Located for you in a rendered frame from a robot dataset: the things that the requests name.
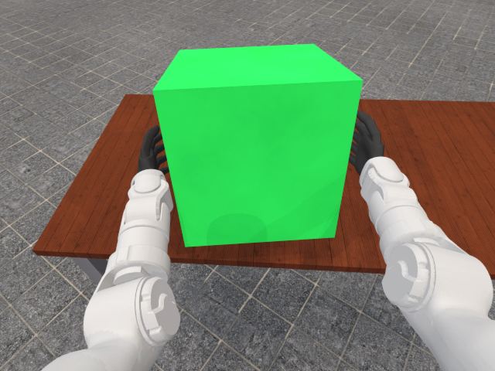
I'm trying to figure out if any left robot upper arm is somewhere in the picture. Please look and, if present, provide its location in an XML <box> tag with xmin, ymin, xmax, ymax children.
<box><xmin>41</xmin><ymin>276</ymin><xmax>180</xmax><ymax>371</ymax></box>

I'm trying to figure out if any robot right hand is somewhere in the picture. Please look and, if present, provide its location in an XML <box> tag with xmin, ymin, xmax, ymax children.
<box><xmin>348</xmin><ymin>110</ymin><xmax>384</xmax><ymax>175</ymax></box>

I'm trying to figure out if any robot left hand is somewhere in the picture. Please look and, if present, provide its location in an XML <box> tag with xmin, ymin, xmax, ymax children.
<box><xmin>138</xmin><ymin>125</ymin><xmax>169</xmax><ymax>175</ymax></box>

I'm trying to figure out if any robot right forearm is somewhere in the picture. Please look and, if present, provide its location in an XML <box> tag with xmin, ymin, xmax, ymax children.
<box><xmin>359</xmin><ymin>157</ymin><xmax>493</xmax><ymax>307</ymax></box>

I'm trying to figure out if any carton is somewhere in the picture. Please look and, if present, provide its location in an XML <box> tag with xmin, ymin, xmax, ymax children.
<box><xmin>153</xmin><ymin>44</ymin><xmax>363</xmax><ymax>247</ymax></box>

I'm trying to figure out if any right robot upper arm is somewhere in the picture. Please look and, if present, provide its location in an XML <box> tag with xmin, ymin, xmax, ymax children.
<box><xmin>382</xmin><ymin>242</ymin><xmax>495</xmax><ymax>371</ymax></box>

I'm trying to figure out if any table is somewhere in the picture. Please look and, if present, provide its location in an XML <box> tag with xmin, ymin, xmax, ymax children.
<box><xmin>32</xmin><ymin>94</ymin><xmax>495</xmax><ymax>285</ymax></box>

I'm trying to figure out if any robot left forearm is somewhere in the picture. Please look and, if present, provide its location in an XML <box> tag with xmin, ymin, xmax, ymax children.
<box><xmin>84</xmin><ymin>169</ymin><xmax>173</xmax><ymax>343</ymax></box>

